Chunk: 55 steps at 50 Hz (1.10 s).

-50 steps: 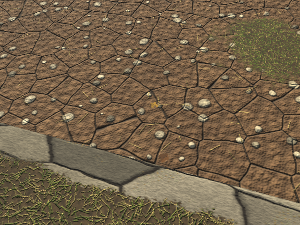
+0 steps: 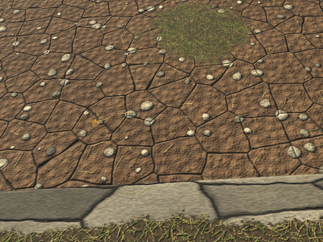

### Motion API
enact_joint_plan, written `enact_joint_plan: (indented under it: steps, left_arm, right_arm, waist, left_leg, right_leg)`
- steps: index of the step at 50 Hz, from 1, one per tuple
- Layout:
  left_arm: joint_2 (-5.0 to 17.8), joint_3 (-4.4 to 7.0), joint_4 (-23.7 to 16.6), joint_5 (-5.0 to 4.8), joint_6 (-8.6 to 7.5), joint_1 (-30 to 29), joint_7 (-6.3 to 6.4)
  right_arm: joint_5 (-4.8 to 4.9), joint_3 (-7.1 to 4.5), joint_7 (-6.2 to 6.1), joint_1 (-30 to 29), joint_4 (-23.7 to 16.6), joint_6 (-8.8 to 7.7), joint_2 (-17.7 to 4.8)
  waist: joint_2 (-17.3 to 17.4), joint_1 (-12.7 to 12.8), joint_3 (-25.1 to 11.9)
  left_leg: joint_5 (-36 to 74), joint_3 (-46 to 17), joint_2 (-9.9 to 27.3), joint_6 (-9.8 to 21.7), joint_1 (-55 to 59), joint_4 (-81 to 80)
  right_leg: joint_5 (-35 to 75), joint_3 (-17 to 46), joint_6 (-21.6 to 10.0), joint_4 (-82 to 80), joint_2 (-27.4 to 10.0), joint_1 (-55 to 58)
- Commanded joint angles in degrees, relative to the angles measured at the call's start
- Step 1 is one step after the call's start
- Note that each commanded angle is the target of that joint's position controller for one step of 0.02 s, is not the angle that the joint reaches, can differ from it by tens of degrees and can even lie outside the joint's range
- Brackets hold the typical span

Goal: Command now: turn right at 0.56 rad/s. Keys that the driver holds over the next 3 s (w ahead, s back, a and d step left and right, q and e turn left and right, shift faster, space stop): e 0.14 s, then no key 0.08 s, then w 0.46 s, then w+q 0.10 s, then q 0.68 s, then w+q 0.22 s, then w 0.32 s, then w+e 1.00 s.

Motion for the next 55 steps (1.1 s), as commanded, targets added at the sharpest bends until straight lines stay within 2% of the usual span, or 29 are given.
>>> enact_joint_plan:
  steps: [1, 8, 11, 12, 13, 14, 15, 16, 18, 20, 24, 27, 29, 32, 33, 34, 35, 36, 37, 38, 40, 42, 43, 46, 48, 50, 52, 54, 55]
  left_arm:
    - [10.6, 3.02, -4.3, 0.14, -0.10, -0.5, 0.52]
    - [10.7, 3.39, -6.5, -0.01, 0.96, -2.4, 0.03]
    - [9.3, 2.78, -7.0, -0.82, 1.56, -4.1, 0.28]
    - [7.5, 2.12, -6.7, -0.72, 1.51, -2.2, 0.41]
    - [3.6, 0.75, -6.1, 0.69, 1.24, 1.5, 0.04]
    - [5.8, 1.48, -7.4, 0.31, 0.57, 1.1, 0.10]
    - [8.9, 2.30, -7.6, 0.56, -0.28, 0.2, 0.23]
    - [10.4, 2.81, -6.5, 0.21, -0.73, -0.4, 0.16]
    - [8.7, 2.59, -4.8, 0.91, -0.97, 0.6, -0.27]
    - [6.6, 1.94, -5.1, 0.75, -2.16, -1.8, -1.12]
    - [3.1, 0.49, -6.7, 0.15, -4.39, -7.3, -1.81]
    - [3.3, 0.32, -7.2, -0.38, -5.37, -8.3, -2.49]
    - [4.3, 0.51, -7.1, -0.86, -5.75, -7.4, -2.89]
    - [5.8, 1.43, -4.3, -1.04, -5.91, 1.1, -2.65]
    - [7.5, 2.19, -3.1, -1.13, -5.85, 7.5, -2.01]
    - [12.6, 3.23, -2.3, 0.06, -5.63, 15.2, -1.34]
    - [15.9, 4.30, -1.4, 0.55, -5.70, 17.6, -2.09]
    - [10.7, 2.83, -1.6, 0.53, -6.11, 14.6, -2.46]
    - [7.5, 1.86, -2.0, 0.74, -6.39, 12.1, -2.49]
    - [6.3, 1.45, -2.4, 0.98, -6.48, 9.5, -2.53]
    - [4.8, 0.98, -2.4, 1.45, -6.53, 6.6, -2.43]
    - [5.1, 1.21, -2.2, 1.77, -6.91, 5.3, -2.15]
    - [5.4, 1.29, -2.0, 1.78, -6.99, 4.5, -1.92]
    - [6.3, 1.28, -1.6, 1.35, -6.41, 2.1, -0.84]
    - [7.6, 1.53, -0.2, 1.00, -5.76, 4.7, 0.04]
    - [9.1, 1.94, 0.6, 0.51, -4.91, 5.5, 0.56]
    - [10.1, 2.39, 0.3, -0.02, -3.88, 4.0, 1.14]
    - [10.1, 2.54, -0.7, -0.12, -2.78, 2.8, 1.60]
    - [9.2, 2.11, -1.3, -0.07, -2.80, 3.1, 1.44]
  right_arm:
    - [0.02, -1.03, 0.39, -2.1, -3.9, -1.52, -4.2]
    - [0.61, -1.08, 2.20, -0.5, -3.3, -3.52, -4.9]
    - [0.47, -1.08, 3.20, 3.2, -1.8, -4.06, -4.5]
    - [-0.15, -1.08, 3.26, 4.0, -1.6, -4.07, -5.1]
    - [-1.31, -0.85, 3.05, 3.3, -2.7, -3.75, -7.0]
    - [-2.68, -1.33, 3.07, 4.5, -2.2, -3.39, -10.1]
    - [-2.09, -1.56, 3.17, 4.6, -2.0, -3.73, -10.0]
    - [-1.12, -0.95, 3.00, 4.2, -1.8, -4.02, -7.9]
    - [0.26, -0.11, 2.43, 4.5, -0.8, -4.21, -6.3]
    - [0.29, 0.06, 2.00, 7.3, 0.0, -4.21, -6.5]
    - [0.43, -0.07, 2.12, 10.5, 0.7, -4.51, -7.5]
    - [0.86, -0.39, 2.88, 12.2, 1.1, -4.46, -9.4]
    - [1.35, -0.38, 3.40, 12.9, 1.3, -4.26, -9.9]
    - [1.42, 0.62, 3.75, 12.5, 1.5, -3.91, -7.9]
    - [0.76, 1.59, 3.91, 11.6, 1.2, -4.26, -5.3]
    - [-0.40, 3.27, 4.03, 10.4, -1.2, -5.00, -0.1]
    - [1.25, 2.55, 3.46, 10.9, -3.1, -6.09, -2.6]
    - [2.46, 1.20, 3.45, 10.1, -2.2, -6.32, -7.3]
    - [2.84, 1.05, 3.92, 9.1, -1.7, -6.25, -7.4]
    - [2.28, 1.14, 4.12, 8.8, -1.0, -6.08, -6.4]
    - [1.57, 1.09, 4.68, 8.0, -0.4, -5.38, -4.9]
    - [1.11, 1.29, 4.85, 9.5, 0.2, -4.65, -3.2]
    - [0.85, 1.34, 4.72, 9.3, -0.2, -4.37, -2.8]
    - [0.14, 2.24, 5.03, 3.6, -2.8, -4.28, -0.8]
    - [-0.04, 2.67, 6.15, -0.9, -4.7, -4.37, 0.1]
    - [0.29, 2.17, 7.38, -1.5, -5.9, -4.42, -1.2]
    - [0.13, 1.17, 8.20, 0.8, -6.2, -4.37, -3.5]
    - [0.01, -0.58, 7.95, 8.5, -4.8, -4.28, -6.7]
    - [-0.10, -1.60, 6.90, 13.5, -4.1, -4.31, -8.8]
  waist:
    - [-9.1, 0.6, -5.2]
    - [-10.0, 0.3, -7.5]
    - [-9.2, -2.0, -8.4]
    - [-6.8, -2.0, -9.6]
    - [4.6, 0.1, -10.8]
    - [11.7, 0.6, -5.9]
    - [10.9, -0.6, -3.4]
    - [8.1, -1.0, -1.1]
    - [8.2, -1.2, 0.2]
    - [6.8, -2.9, 0.4]
    - [7.7, -5.7, 0.1]
    - [8.3, -6.2, 0.3]
    - [8.2, -5.5, 0.4]
    - [5.6, -0.1, -2.1]
    - [3.8, 3.3, -5.4]
    - [-9.0, 5.9, -11.3]
    - [-17.3, 5.5, -11.3]
    - [-11.2, 4.6, -5.4]
    - [-10.2, 3.5, -1.7]
    - [-8.0, 2.4, -0.6]
    - [-7.2, 0.8, 1.6]
    - [-7.0, -0.8, 0.3]
    - [-6.6, -1.3, 0.1]
    - [-6.3, -0.6, 1.0]
    - [-5.8, 1.4, 0.3]
    - [-5.9, 1.0, -1.1]
    - [-6.3, -1.1, -3.1]
    - [-5.2, -5.0, -7.6]
    - [-2.1, -7.9, -10.6]
  left_leg:
    - [0.1, -0.5, -0.3, -0.2, -3.8, -4.8]
    - [-1.7, -0.1, -1.8, 1.5, 5.0, -15.5]
    - [9.0, 2.1, -1.3, 3.4, 14.4, -30.1]
    - [14.5, 0.0, 1.8, 4.9, 20.6, -34.6]
    - [13.7, -11.9, 12.5, 9.0, 26.5, -38.0]
    - [7.7, -22.8, 18.9, 17.5, 24.5, -39.4]
    - [-8.3, -27.9, 21.9, 21.6, 21.1, -42.0]
    - [-17.0, -25.0, 18.9, 19.9, 20.4, -43.4]
    - [-15.4, -19.0, 14.7, 16.6, 23.1, -44.4]
    - [-10.2, -14.4, 12.5, 16.4, 23.8, -45.0]
    - [-1.8, -9.2, 11.2, 16.9, 23.4, -45.1]
    - [-0.4, -8.1, 12.1, 17.7, 20.1, -44.5]
    - [-1.0, -9.0, 13.5, 18.1, 18.3, -43.7]
    - [2.8, -6.7, 11.8, 15.3, 12.2, -37.3]
    - [5.7, -3.2, 9.0, 12.7, 7.6, -28.8]
    - [-1.6, 4.1, 2.7, 8.4, -4.4, -8.0]
    - [-13.2, 4.1, -0.5, 7.1, -15.3, 5.7]
    - [-10.3, 0.7, 3.2, 7.8, -19.4, 12.3]
    - [-4.8, 0.3, 4.6, 8.7, -20.4, 13.3]
    - [-0.5, 0.7, 5.9, 8.7, -19.7, 12.5]
    - [5.2, 0.7, 6.8, 7.9, -16.7, 10.7]
    - [7.8, 1.4, 5.0, 6.0, -13.6, 10.1]
    - [9.4, 1.9, 4.2, 5.0, -12.3, 7.7]
    - [19.0, 6.6, 3.4, 4.1, -6.2, -7.8]
    - [23.1, 8.6, 2.6, 4.5, -4.1, -14.6]
    - [22.1, 8.7, 2.0, 5.9, -3.3, -17.6]
    - [17.5, 9.5, 0.5, 8.1, -1.1, -18.6]
    - [16.0, 10.9, -2.9, 10.8, 8.2, -21.7]
    - [24.8, 8.6, -2.8, 13.1, 17.8, -27.3]
  right_leg:
    - [4.2, 17.9, -7.6, -5.9, -13.8, 8.2]
    - [15.8, 23.2, -7.7, -1.7, -13.4, 8.0]
    - [18.1, 22.1, -5.1, 2.0, -11.1, 6.5]
    - [6.3, 20.1, -2.5, 3.3, -8.5, 3.2]
    - [-15.4, 12.5, 1.1, 13.3, -2.2, -3.1]
    - [-27.1, 4.6, 3.4, 20.6, 4.4, -14.4]
    - [-24.7, 3.6, 5.0, 30.0, 0.2, -18.5]
    - [-20.1, 3.2, 5.7, 33.2, -1.5, -20.3]
    - [-13.5, 0.4, 7.8, 34.8, -3.2, -23.0]
    - [-8.8, -4.1, 8.4, 33.7, -4.8, -23.4]
    - [-5.2, -7.9, 8.1, 20.5, -6.3, -18.9]
    - [-5.7, -9.4, 6.9, 11.7, -5.5, -11.8]
    - [-4.2, -9.7, 5.6, 7.7, -5.3, -7.4]
    - [0.0, -10.3, 3.1, 0.3, -4.2, 8.8]
    - [-1.0, -6.0, 1.5, -0.6, -7.6, 18.4]
    - [-7.8, 12.1, -3.5, -4.3, -20.8, 31.2]
    - [-19.5, 30.4, -10.7, -10.7, -28.8, 30.4]
    - [-24.0, 27.2, -10.4, -11.6, -27.6, 26.3]
    - [-21.5, 20.4, -8.4, -12.2, -24.5, 23.2]
    - [-15.6, 15.1, -7.1, -13.4, -22.1, 20.5]
    - [2.6, 5.4, -5.3, -14.6, -18.9, 15.6]
    - [26.3, -2.7, -5.0, -13.2, -17.7, 12.9]
    - [31.9, -6.0, -4.9, -13.2, -17.2, 11.3]
    - [34.4, -13.6, -3.2, -13.2, -14.3, 6.8]
    - [35.5, -14.4, -2.6, -11.8, -15.2, 8.7]
    - [37.4, -14.4, -2.4, -8.9, -17.2, 12.5]
    - [44.7, -14.6, -1.8, -3.0, -18.5, 15.4]
    - [48.6, -15.7, -0.3, 10.4, -17.0, 14.9]
    - [40.4, -16.8, 2.3, 22.5, -13.5, 10.0]
Next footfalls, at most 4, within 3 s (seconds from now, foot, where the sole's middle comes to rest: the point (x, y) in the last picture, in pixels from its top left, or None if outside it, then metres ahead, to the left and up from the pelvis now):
0.26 left None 0.08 0.15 -0.78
0.66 right None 0.15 -0.13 -0.78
1.10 left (180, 240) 0.46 0.03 -0.78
1.54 right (237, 239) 0.46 -0.20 -0.78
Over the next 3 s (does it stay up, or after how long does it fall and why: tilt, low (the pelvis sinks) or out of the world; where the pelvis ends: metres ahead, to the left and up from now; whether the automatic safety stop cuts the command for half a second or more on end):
stays up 1.01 0.17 -0.02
